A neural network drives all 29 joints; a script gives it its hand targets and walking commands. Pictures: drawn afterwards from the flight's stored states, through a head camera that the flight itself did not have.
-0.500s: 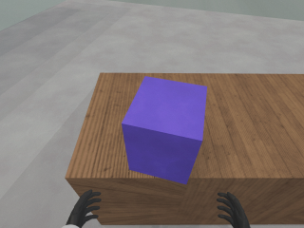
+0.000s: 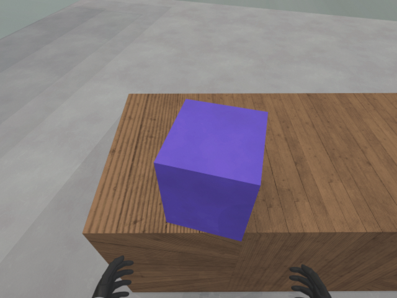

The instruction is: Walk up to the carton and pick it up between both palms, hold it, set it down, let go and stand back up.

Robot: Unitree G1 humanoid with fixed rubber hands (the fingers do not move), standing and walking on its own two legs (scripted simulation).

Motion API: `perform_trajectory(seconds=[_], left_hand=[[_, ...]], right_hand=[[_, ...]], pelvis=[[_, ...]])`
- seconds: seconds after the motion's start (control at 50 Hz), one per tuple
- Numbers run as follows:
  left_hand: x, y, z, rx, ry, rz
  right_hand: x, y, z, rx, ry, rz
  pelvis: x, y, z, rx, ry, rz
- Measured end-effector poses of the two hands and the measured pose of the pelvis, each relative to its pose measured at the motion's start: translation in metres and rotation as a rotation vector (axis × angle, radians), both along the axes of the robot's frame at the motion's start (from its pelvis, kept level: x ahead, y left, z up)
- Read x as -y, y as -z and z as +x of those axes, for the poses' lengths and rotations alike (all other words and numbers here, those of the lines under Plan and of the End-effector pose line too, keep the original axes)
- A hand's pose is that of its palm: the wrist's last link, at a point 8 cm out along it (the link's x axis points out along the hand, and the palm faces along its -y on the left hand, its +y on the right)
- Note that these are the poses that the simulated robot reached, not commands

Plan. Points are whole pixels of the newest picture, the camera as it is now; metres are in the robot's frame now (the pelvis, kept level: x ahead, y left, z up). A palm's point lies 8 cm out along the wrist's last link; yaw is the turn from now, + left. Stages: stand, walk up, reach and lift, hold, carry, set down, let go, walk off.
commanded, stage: set down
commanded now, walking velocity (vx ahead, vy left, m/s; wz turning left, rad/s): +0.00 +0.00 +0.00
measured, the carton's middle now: (213, 170) +0.41 +0.00 +0.00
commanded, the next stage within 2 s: let go in 0.10 s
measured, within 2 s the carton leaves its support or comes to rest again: neither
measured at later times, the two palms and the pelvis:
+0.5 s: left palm out of the picture +0.15 +0.22 -0.08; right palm out of the picture +0.14 -0.22 -0.08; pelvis +0.00 +0.00 +0.00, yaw +0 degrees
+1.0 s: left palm out of the picture +0.10 +0.28 -0.09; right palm out of the picture +0.13 -0.27 -0.09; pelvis +0.00 +0.00 +0.00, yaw +0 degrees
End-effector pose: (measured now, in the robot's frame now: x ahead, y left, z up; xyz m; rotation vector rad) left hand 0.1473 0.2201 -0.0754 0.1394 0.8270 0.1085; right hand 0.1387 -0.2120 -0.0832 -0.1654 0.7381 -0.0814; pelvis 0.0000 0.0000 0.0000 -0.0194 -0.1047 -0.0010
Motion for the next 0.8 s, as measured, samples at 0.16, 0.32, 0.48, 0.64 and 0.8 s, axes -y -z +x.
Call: perform_trajectory(seconds=[0.16,0.32,0.48,0.64,0.8], left_hand=[[0.002,0.0,0.002,-0.008,0.003,0.002],[0.002,0.0,0.001,-0.008,0.007,-0.002],[0.002,0.0,0.0,-0.005,0.007,-0.002],[-0.001,0.001,0.0,0.007,0.01,0.005],[-0.045,0.006,-0.026,-0.046,0.036,0.117]], right_hand=[[0.003,0.002,0.0,-0.008,-0.004,0.0],[0.006,0.0,0.0,0.005,-0.004,-0.006],[0.006,-0.001,-0.001,0.01,-0.001,-0.004],[0.008,0.002,-0.003,-0.019,0.003,-0.007],[0.041,0.006,-0.013,-0.153,0.011,-0.093]], pelvis=[[0.002,0.0,0.002,-0.005,0.0,0.002],[0.002,0.0,0.001,-0.004,0.0,0.002],[0.001,0.0,0.0,-0.002,0.0,0.002],[0.001,0.0,0.0,-0.013,0.0,0.002],[0.001,-0.001,0.001,-0.056,0.001,0.001]])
